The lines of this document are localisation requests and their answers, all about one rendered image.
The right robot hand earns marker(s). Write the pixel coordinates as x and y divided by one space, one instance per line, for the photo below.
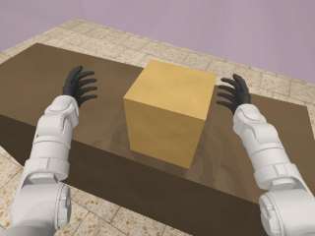
240 93

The pedestal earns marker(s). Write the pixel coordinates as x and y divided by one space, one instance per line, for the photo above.
217 196

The robot right forearm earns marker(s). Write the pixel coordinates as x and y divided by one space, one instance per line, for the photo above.
273 169

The robot right upper arm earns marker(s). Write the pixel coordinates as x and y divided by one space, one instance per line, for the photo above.
288 213

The left robot hand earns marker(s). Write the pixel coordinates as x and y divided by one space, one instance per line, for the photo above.
73 85

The robot left forearm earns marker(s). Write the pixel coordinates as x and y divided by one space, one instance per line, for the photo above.
51 144

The robot left upper arm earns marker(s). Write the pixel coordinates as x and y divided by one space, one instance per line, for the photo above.
40 210

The carton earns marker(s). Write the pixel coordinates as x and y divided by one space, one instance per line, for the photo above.
166 109

